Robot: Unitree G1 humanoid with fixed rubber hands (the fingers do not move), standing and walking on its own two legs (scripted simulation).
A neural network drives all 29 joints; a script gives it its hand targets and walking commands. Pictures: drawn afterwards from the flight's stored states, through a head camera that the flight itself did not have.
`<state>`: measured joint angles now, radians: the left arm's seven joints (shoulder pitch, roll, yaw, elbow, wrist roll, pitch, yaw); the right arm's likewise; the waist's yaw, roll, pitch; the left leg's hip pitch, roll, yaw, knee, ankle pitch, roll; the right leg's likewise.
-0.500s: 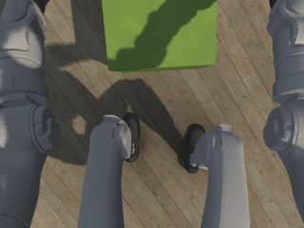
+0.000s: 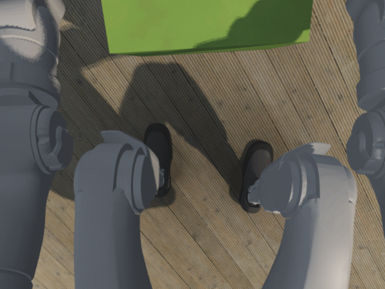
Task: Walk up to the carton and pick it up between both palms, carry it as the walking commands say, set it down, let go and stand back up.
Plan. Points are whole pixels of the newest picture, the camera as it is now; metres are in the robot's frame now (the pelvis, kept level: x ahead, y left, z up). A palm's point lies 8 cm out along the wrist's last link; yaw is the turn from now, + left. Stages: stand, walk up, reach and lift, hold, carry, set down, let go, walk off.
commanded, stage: reach and lift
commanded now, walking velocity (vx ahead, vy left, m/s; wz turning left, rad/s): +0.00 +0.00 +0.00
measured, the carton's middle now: out of the picture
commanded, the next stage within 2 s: none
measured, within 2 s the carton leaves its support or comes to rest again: leaves its support in 1.90 s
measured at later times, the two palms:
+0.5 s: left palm out of the picture +0.54 +0.26 -0.22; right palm out of the picture +0.57 -0.16 -0.23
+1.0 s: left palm out of the picture +0.54 +0.24 -0.22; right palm out of the picture +0.57 -0.14 -0.21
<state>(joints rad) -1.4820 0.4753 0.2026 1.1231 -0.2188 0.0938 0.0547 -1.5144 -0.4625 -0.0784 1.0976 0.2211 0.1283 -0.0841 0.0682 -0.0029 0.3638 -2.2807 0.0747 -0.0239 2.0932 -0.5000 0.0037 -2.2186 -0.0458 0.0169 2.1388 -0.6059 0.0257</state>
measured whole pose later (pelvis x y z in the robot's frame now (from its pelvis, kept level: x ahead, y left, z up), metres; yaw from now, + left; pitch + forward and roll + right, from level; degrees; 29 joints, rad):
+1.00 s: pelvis -0.01 +0.00 -0.03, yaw +0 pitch +34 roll -1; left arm -1.61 0.46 0.06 1.25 -0.32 0.03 0.09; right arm -1.65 -0.45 0.04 1.22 0.30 0.07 -0.08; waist 0.07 -0.01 0.52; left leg -2.30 0.07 -0.03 2.19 -0.49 0.00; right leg -2.24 -0.04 0.02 2.24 -0.60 0.03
